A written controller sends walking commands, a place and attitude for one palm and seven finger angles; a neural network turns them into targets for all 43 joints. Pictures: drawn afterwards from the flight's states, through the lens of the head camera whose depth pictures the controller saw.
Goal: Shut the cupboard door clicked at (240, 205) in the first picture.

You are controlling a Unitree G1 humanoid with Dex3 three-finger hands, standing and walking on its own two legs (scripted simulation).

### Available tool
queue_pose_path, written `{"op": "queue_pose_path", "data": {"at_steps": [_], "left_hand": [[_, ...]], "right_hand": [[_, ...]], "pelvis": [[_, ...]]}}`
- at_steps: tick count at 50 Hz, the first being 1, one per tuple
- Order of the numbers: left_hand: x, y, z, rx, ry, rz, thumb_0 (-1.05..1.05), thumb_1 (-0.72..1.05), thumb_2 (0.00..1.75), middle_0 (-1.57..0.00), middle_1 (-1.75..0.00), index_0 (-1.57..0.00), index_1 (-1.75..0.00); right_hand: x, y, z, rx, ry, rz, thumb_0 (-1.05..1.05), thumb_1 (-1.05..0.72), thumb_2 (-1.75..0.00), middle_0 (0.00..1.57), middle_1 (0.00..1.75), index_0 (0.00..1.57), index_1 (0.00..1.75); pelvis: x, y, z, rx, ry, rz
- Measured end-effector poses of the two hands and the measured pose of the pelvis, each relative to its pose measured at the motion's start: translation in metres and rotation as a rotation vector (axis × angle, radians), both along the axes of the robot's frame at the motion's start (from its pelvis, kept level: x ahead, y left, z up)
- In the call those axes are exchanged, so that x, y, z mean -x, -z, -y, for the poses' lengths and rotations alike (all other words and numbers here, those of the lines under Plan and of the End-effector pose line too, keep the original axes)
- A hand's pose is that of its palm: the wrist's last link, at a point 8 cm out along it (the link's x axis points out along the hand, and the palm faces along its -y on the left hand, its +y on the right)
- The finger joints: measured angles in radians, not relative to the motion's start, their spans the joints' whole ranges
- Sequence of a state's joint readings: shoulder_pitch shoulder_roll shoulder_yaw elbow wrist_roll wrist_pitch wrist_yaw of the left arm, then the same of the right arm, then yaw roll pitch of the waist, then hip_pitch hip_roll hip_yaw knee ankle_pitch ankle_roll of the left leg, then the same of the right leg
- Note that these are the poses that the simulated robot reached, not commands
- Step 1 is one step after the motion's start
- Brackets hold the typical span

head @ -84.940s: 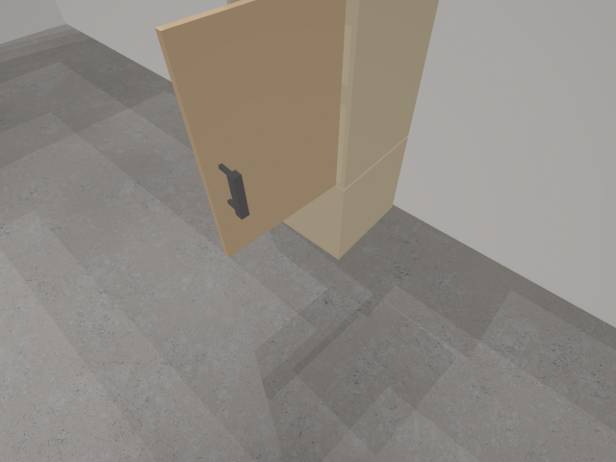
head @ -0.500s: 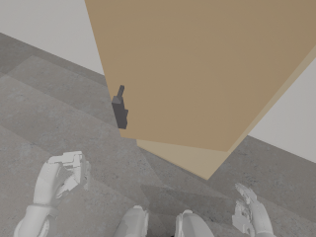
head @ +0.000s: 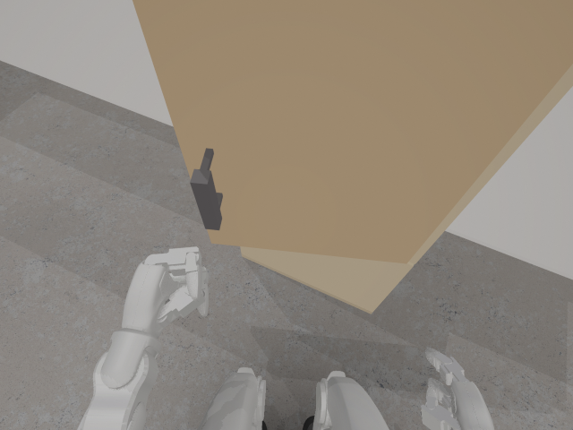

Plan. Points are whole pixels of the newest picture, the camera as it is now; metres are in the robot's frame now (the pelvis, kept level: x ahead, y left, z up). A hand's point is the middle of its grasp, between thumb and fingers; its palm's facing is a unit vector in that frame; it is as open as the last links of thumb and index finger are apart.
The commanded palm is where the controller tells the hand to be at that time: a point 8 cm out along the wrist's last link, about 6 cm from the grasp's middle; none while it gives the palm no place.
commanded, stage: bring the fist close to the handle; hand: left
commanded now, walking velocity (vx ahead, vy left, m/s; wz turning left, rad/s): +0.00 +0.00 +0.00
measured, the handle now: (211, 190) +0.45 +0.14 +0.02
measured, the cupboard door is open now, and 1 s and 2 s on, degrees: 19 19 4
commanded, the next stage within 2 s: push the door shut along its arc in 0.72 s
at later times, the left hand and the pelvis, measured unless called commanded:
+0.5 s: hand (228, 259) +0.34 +0.10 +0.03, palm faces -0.08 -1.00 -0.03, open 3.1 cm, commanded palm +0.31 +0.15 +0.03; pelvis +0.00 +0.00 +0.00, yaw +0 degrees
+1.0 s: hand (228, 261) +0.33 +0.10 +0.03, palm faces -0.12 -0.99 -0.05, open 3.1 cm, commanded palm +0.33 +0.15 +0.03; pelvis +0.00 -0.01 +0.00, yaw +1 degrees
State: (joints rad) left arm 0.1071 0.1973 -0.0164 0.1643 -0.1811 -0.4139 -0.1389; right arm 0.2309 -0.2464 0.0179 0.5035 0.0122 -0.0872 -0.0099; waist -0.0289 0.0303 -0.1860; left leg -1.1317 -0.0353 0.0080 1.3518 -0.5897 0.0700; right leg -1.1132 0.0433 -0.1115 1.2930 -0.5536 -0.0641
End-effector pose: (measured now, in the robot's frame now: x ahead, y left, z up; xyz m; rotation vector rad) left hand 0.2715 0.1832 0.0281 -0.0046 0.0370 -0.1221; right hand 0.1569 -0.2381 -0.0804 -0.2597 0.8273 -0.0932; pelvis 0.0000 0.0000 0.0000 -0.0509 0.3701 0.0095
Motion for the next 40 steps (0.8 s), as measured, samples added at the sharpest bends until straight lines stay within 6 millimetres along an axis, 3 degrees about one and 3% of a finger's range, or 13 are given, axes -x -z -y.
{"op": "queue_pose_path", "data": {"at_steps": [6,14,21,32,40], "left_hand": [[-0.019,-0.012,0.004,0.003,-0.037,0.078,0.02,0.90,0.90,-1.30,-1.50,-1.30,-1.50],[-0.035,0.007,0.030,-0.002,0.013,-0.024,0.02,0.90,0.90,-1.30,-1.50,-1.30,-1.50],[-0.049,-0.005,0.030,0.001,-0.045,0.079,0.02,0.90,0.90,-1.30,-1.50,-1.30,-1.50],[-0.033,0.004,0.030,-0.015,-0.038,0.000,0.02,0.90,0.90,-1.30,-1.50,-1.30,-1.50],[-0.043,-0.002,0.032,-0.020,-0.036,0.080,0.02,0.90,0.90,-1.30,-1.50,-1.30,-1.50]], "right_hand": [[0.001,0.005,-0.004,-0.017,-0.007,-0.025,0.01,-0.91,-0.89,0.20,0.30,0.20,0.30],[0.009,0.009,-0.006,-0.034,0.009,-0.070,0.01,-0.91,-0.89,0.21,0.30,0.20,0.30],[0.017,0.014,0.000,-0.033,0.015,-0.114,0.01,-0.91,-0.89,0.20,0.30,0.20,0.30],[0.020,0.012,0.008,-0.042,0.035,-0.140,0.01,-0.91,-0.89,0.20,0.30,0.20,0.30],[0.013,0.015,0.014,-0.027,0.018,-0.123,0.01,-0.91,-0.89,0.20,0.30,0.20,0.30]], "pelvis": [[0.001,0.001,-0.002,0.001,-0.003,-0.005],[0.000,-0.002,-0.003,-0.007,0.002,-0.007],[-0.001,0.001,0.001,-0.014,0.006,-0.014],[-0.001,-0.006,0.007,-0.024,0.006,0.003],[0.002,0.000,0.012,-0.025,0.002,-0.004]]}}
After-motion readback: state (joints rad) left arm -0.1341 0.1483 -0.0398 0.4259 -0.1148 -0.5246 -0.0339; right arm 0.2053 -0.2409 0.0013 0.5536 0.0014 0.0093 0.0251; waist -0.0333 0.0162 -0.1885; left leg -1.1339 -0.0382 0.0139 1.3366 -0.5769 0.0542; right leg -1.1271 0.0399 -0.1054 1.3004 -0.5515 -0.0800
